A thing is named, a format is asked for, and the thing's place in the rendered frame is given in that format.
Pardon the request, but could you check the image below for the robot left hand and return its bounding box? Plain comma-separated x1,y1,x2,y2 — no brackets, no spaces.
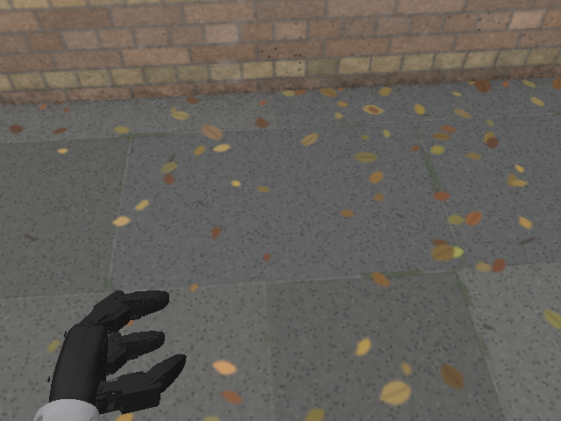
47,290,187,415

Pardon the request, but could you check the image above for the left robot forearm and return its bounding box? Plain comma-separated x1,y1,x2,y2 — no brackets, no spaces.
33,399,100,421

